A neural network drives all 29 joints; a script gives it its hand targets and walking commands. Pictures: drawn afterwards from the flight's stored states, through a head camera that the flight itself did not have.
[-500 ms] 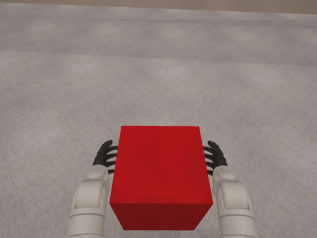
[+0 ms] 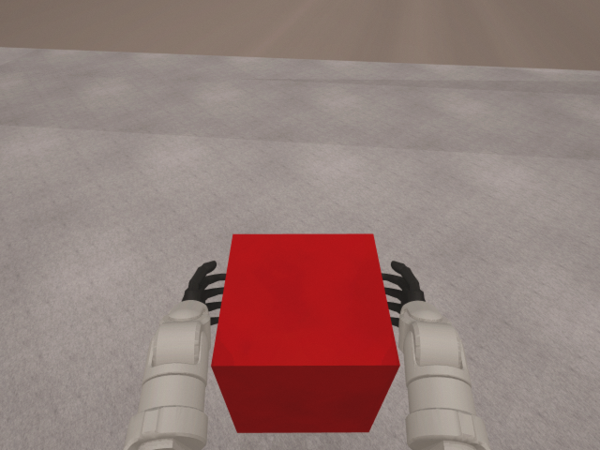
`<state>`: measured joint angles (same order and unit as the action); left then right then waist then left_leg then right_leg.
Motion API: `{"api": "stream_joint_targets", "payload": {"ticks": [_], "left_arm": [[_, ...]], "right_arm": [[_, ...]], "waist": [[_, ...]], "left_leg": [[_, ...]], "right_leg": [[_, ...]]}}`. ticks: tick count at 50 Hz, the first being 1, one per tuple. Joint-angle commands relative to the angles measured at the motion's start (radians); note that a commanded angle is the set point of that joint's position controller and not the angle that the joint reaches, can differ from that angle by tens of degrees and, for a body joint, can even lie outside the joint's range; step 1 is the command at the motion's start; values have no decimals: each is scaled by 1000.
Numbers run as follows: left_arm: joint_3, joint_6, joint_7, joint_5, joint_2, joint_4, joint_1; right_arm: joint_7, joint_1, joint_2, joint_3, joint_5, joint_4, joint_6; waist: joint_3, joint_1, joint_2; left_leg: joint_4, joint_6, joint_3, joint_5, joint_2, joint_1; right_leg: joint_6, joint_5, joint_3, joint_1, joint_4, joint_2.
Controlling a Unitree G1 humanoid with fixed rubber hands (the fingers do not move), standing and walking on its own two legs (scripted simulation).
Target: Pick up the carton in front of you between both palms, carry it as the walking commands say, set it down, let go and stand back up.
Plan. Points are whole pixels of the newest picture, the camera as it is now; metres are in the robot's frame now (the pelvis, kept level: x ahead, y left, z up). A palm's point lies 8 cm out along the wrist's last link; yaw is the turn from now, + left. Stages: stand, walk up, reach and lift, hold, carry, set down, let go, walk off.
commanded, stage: set down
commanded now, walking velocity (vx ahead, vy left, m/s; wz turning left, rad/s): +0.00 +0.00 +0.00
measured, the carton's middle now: (303, 336) +0.30 -0.01 -0.02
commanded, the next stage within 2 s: none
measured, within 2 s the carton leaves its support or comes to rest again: neither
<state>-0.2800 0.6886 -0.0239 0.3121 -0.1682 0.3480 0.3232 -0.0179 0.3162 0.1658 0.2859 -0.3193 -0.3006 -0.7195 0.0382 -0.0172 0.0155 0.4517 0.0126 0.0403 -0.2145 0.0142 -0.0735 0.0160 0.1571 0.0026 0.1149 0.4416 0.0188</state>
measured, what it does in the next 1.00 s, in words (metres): lowers itself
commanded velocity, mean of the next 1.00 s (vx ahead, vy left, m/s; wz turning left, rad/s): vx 0.00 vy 0.00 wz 0.00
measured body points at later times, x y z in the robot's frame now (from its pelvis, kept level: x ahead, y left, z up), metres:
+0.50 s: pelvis -0.01 +0.01 -0.05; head +0.15 +0.00 +0.37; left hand +0.38 +0.15 -0.12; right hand +0.36 -0.15 -0.11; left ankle +0.04 +0.12 -0.74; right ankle +0.07 -0.10 -0.74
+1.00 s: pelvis -0.02 +0.02 -0.18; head +0.22 +0.01 +0.21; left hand +0.44 +0.15 -0.26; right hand +0.42 -0.15 -0.26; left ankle +0.04 +0.12 -0.74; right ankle +0.07 -0.10 -0.74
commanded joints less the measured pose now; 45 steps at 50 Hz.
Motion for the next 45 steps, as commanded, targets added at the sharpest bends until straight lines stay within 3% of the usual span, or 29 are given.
{"api": "stream_joint_targets", "payload": {"ticks": [1,4,7,10,14,18,23,29,32,38,45], "left_arm": [[410,-68,-272,-202,-900,106,673],[292,-98,-273,-143,-844,212,770],[150,-128,-242,-64,-777,312,807],[20,-163,-204,26,-684,371,774],[-47,-252,-172,90,-582,373,723],[21,-388,-159,57,-577,330,708],[215,-555,-150,-41,-687,305,750],[510,-618,-122,-190,-791,181,803],[550,-593,-112,-216,-814,170,774],[445,-512,-134,-187,-812,279,824],[350,-497,-131,-156,-786,354,937]], "right_arm": [[-268,641,966,-448,236,-133,51],[-238,714,949,-333,175,-237,76],[-197,765,861,-188,101,-315,103],[-161,749,750,-56,20,-362,147],[-132,698,636,19,-54,-361,250],[-119,691,627,-63,-16,-317,394],[-124,743,729,-246,79,-314,568],[-115,787,814,-500,200,-195,637],[-115,762,807,-530,210,-178,616],[-142,799,807,-426,176,-290,536],[-148,928,788,-329,160,-357,515]], "waist": [[-123,-1,-45],[-97,-6,-74],[-59,-2,-37],[-48,0,-20],[-117,-3,-17],[-265,4,-9],[-569,7,1],[-1149,0,-3],[-1189,-12,8],[-954,-19,16],[-980,-7,9]], "left_leg": [[-96,49,38,-277,51,-194],[-20,41,33,-233,72,-169],[7,45,38,-272,62,-266],[44,43,33,-258,63,-325],[123,35,26,-175,78,-448],[214,18,22,-29,99,-544],[365,-14,23,77,117,-666],[574,-40,29,328,130,-730],[629,-51,29,354,133,-760],[672,-46,18,79,138,-1011],[791,-41,9,45,147,-1163]], "right_leg": [[-4,363,105,-82,-100,26],[-3,412,133,-19,-104,6],[-4,406,118,-28,-45,20],[-2,346,101,21,17,37],[1,203,80,135,121,62],[-10,-19,67,243,238,79],[-17,-138,64,358,410,103],[-26,-405,59,421,630,116],[-37,-360,39,578,674,128],[-34,-79,22,863,720,131],[-39,-28,8,1060,842,137]]}}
